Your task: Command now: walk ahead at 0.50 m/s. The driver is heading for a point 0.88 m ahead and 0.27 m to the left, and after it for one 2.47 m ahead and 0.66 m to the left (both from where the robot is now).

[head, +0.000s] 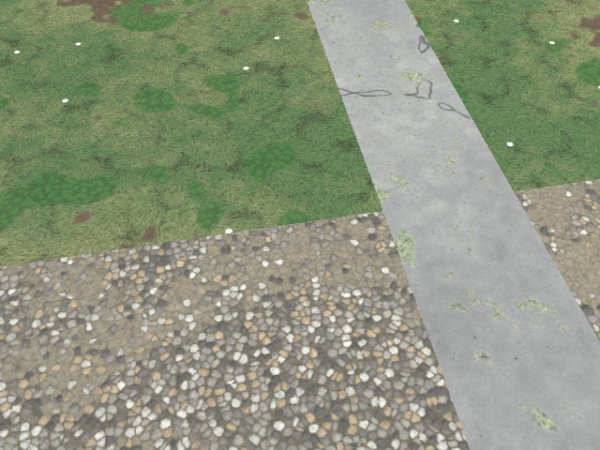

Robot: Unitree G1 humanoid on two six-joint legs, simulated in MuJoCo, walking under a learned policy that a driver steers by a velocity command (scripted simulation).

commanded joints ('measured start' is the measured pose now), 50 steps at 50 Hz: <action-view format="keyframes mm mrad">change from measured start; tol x32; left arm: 1 65 146 26 -4 8 -2 14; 28 -558 100 20 -273 0 44 -33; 34 -5 329 95 -168 53 0 6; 50 -101 150 42 -133 -1 -26 9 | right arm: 1 -80 -71 -15 -78 1 -23 -4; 6 502 -274 -91 72 -47 -53 -38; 50 45 -42 -27 -87 -9 23 28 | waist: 1 -27 -94 71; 7 -177 120 -348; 29 -110 34 61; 35 38 -202 -372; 50 -55 -99 44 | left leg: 1 -20 -28 15 -64 -73 37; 4 351 -119 57 -173 -112 95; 6 933 307 -528 -229 -231 270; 12 412 154 -261 -487 -88 149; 32 633 95 -151 -122 564 107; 35 4 -126 -102 626 -484 50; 50 -51 23 -9 160 47 11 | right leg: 1 34 -322 120 38 638 -120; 4 -8 -279 63 372 924 -77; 7 -684 -23 101 1173 -229 -18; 8 -754 -97 131 1182 -137 -27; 29 -734 -135 35 411 176 24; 32 -337 -65 8 276 153 -20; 35 201 -551 736 113 -8 -192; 39 -250 -383 263 -5 55 -69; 50 -200 -334 -80 -36 388 -59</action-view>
